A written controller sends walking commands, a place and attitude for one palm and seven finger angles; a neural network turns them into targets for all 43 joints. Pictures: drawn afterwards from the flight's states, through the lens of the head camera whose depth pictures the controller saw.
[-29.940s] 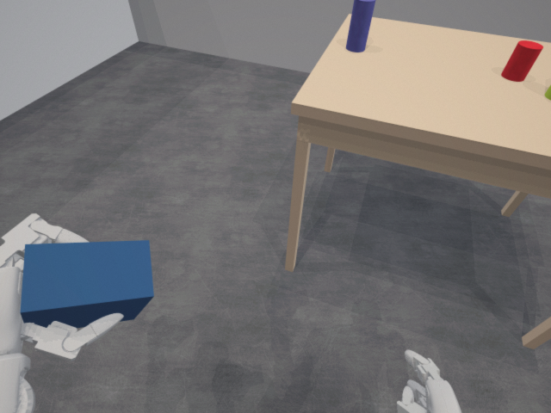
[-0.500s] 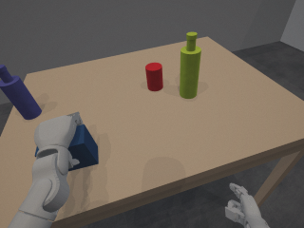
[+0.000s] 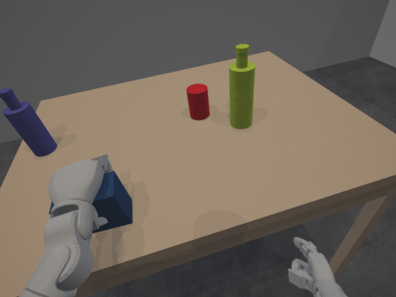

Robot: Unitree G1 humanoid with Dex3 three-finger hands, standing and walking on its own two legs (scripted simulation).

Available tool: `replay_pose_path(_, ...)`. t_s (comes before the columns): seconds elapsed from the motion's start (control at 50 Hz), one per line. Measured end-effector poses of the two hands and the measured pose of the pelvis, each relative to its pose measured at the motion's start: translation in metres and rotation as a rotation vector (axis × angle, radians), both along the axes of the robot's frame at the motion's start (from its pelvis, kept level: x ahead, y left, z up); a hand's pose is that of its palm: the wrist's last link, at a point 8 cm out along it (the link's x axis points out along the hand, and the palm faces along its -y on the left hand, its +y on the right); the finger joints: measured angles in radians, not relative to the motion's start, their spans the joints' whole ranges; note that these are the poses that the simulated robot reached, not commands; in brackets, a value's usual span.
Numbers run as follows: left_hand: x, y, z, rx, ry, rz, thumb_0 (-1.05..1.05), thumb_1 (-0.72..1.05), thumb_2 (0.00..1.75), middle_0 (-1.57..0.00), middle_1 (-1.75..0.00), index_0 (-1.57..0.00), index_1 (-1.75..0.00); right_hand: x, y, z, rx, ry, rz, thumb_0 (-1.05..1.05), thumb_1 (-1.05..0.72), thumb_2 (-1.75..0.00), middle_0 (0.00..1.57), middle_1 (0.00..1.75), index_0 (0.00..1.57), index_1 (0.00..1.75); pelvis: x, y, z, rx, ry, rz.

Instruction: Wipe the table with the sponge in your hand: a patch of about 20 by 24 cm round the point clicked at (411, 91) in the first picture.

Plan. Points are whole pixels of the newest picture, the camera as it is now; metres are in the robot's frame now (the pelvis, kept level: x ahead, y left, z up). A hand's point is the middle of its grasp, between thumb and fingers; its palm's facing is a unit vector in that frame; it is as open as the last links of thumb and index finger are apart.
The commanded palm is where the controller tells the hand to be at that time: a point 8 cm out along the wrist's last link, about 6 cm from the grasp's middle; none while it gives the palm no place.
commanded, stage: slide across to the third lane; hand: left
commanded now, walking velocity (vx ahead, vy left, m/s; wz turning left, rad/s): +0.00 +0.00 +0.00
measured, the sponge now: (99, 209) +0.25 +0.26 +0.08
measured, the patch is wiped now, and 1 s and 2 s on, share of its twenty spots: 0.50 0.50 0.85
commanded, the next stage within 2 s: wipe forward along the third lane in 0.54 s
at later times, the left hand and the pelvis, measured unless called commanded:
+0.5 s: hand (126, 188) +0.27 +0.18 +0.13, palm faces +0.14 -0.16 -0.98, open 10.2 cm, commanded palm +0.24 +0.18 +0.19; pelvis -0.01 -0.02 +0.00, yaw +0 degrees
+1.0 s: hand (134, 174) +0.31 +0.18 +0.13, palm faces +0.11 -0.11 -0.99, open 10.2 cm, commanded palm +0.28 +0.19 +0.18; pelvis -0.01 -0.02 +0.00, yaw +0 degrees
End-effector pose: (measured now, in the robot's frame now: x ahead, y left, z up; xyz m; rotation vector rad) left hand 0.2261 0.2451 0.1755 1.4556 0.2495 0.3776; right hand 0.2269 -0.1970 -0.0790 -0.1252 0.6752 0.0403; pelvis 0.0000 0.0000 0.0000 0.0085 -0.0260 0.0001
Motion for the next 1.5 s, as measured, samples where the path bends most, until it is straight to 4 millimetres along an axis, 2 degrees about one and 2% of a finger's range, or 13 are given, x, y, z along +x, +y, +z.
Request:
replay_pose_path(0.1, 0.003, -0.010, 0.001, 0.004, 0.005, -0.020, 0.00, -0.52, 1.08, -0.69, -1.36, -0.71, -1.36, 0.000, -0.002, -0.001, 0.000, -0.013, 0.012, 0.01, -0.90, -0.90, 0.20, 0.30, 0.17, 0.29, -0.001, -0.004, 0.000, 0.002, -0.005, 0.007)
replay_pose_path(0.34, 0.013, -0.049, 0.007, -0.041, -0.039, -0.134, 0.00, -0.53, 1.08, -0.71, -1.34, -0.73, -1.34, 0.000, -0.004, -0.002, 0.023, -0.019, 0.021, 0.01, -0.90, -0.90, 0.20, 0.30, 0.17, 0.29, -0.003, -0.012, 0.000, 0.008, -0.013, 0.001)
replay_pose_path(0.48, 0.014, -0.057, 0.007, -0.069, -0.059, -0.137, 0.00, -0.54, 1.08, -0.72, -1.34, -0.73, -1.33, -0.002, -0.006, 0.000, 0.024, -0.013, 0.025, 0.01, -0.90, -0.90, 0.20, 0.30, 0.18, 0.29, -0.005, -0.016, 0.000, 0.008, -0.025, -0.001)
replay_pose_path(0.72, 0.028, -0.074, 0.006, -0.059, -0.049, -0.174, 0.00, -0.54, 1.09, -0.72, -1.33, -0.74, -1.33, -0.003, -0.006, 0.001, 0.032, -0.012, 0.016, 0.01, -0.91, -0.90, 0.20, 0.30, 0.18, 0.29, -0.008, -0.017, 0.001, 0.009, -0.023, -0.001)
replay_pose_path(1.28, 0.084, -0.053, 0.002, 0.003, 0.045, -0.035, -0.01, -0.55, 1.09, -0.72, -1.33, -0.74, -1.33, 0.001, -0.028, 0.010, -0.019, -0.023, -0.059, 0.01, -0.90, -0.90, 0.20, 0.30, 0.20, 0.30, -0.003, -0.015, 0.001, 0.010, 0.011, -0.001)
replay_pose_path(1.5, 0.103, -0.044, 0.002, 0.020, 0.074, -0.033, -0.01, -0.55, 1.09, -0.72, -1.34, -0.74, -1.33, -0.013, -0.031, 0.003, -0.040, 0.029, -0.081, 0.01, -0.90, -0.90, 0.20, 0.30, 0.20, 0.30, -0.003, -0.014, 0.002, 0.005, 0.027, 0.004)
